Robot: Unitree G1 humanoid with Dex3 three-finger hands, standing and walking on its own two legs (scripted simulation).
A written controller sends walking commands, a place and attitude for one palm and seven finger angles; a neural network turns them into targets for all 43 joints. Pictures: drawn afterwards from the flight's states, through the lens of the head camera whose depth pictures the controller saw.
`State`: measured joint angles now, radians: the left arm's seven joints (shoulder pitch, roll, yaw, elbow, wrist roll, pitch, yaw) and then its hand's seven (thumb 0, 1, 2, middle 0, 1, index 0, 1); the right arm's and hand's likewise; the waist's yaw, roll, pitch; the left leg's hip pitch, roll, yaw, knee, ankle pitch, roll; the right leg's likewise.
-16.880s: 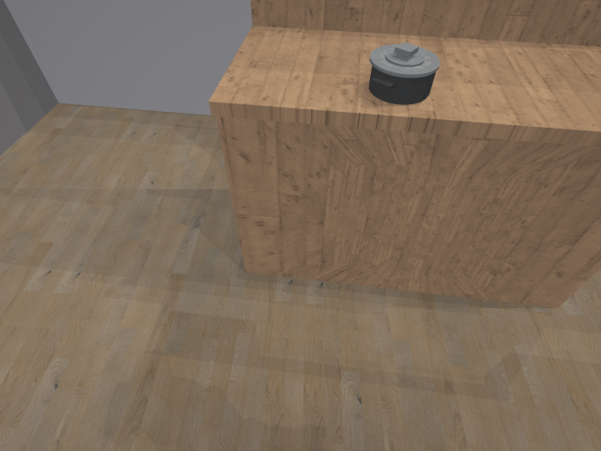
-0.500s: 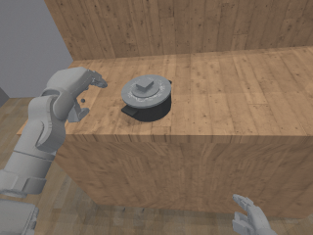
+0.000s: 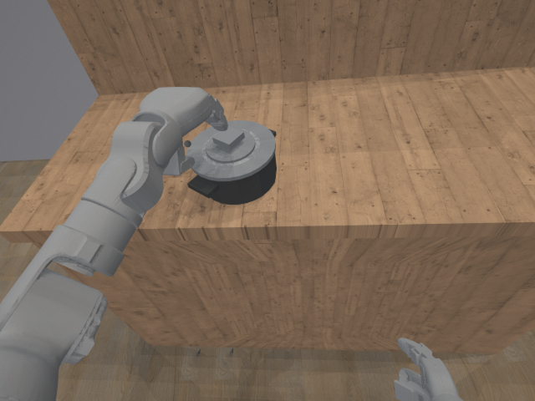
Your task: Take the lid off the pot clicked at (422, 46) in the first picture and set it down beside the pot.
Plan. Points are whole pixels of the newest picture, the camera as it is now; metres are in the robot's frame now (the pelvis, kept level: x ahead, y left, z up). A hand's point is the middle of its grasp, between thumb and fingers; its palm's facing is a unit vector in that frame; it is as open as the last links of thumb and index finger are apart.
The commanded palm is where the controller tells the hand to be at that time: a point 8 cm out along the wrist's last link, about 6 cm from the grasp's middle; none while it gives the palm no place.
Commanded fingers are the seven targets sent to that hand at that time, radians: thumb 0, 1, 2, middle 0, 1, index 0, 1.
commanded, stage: move the open hand above the knob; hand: left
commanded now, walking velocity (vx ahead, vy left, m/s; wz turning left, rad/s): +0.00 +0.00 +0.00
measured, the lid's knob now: (228, 137) +0.53 +0.08 +0.12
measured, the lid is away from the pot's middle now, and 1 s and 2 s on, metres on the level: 0.00 0.00 0.00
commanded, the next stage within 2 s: lower the open fingers around the knob in 1.24 s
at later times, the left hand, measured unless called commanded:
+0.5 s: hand (214, 130) +0.48 +0.09 +0.17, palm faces -0.29 +0.00 -0.96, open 10.1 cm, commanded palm +0.48 +0.10 +0.25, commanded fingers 0.00 -0.37 1.59 -0.85 -0.08 -0.85 -0.08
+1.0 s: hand (211, 110) +0.50 +0.09 +0.20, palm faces -0.20 -0.04 -0.98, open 10.1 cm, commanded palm +0.47 +0.10 +0.25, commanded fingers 0.00 -0.37 1.59 -0.85 -0.08 -0.85 -0.08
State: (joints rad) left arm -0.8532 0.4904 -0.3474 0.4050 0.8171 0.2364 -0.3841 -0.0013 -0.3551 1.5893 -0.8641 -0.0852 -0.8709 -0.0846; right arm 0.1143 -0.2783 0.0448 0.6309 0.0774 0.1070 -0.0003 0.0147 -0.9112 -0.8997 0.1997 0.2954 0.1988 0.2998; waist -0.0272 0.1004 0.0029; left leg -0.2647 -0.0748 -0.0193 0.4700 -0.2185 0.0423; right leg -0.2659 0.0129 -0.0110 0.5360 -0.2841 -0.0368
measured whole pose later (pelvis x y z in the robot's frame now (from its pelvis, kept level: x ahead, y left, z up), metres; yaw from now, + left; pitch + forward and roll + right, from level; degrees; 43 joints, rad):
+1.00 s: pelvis +0.02 +0.02 +0.00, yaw -1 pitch +6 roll +1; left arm -1.22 0.29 -0.35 0.98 0.88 0.35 -0.29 0.00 -0.35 1.59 -0.86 -0.08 -0.86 -0.08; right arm 0.22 -0.26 0.02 0.69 0.06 0.10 0.03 0.01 -0.91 -0.90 0.20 0.30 0.20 0.30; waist -0.07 0.07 -0.08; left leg -0.32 -0.09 0.00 0.42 -0.21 0.06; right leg -0.33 0.00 0.02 0.50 -0.27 -0.01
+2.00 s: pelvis +0.02 +0.02 +0.00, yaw -1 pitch +7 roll +1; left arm -1.19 0.26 -0.37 1.04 0.87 0.31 -0.33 0.00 -0.35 1.59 -0.87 -0.09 -0.86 -0.08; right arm 0.25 -0.27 0.01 0.71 0.06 0.09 0.00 0.01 -0.91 -0.90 0.20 0.30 0.20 0.30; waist -0.10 0.06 -0.06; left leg -0.34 -0.08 -0.01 0.43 -0.21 0.07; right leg -0.34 0.00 0.01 0.49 -0.27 -0.02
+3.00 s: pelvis +0.02 +0.02 +0.00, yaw -2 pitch +9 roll +0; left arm -1.24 0.29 -0.32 1.15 0.87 0.32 -0.32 0.00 -0.35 1.59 -0.90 -0.12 -0.86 -0.08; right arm 0.28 -0.28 0.03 0.71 0.07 0.12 -0.02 0.01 -0.91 -0.90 0.20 0.30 0.20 0.30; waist -0.13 0.06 -0.09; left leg -0.39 -0.07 0.02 0.47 -0.23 0.07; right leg -0.39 0.02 0.03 0.50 -0.27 -0.01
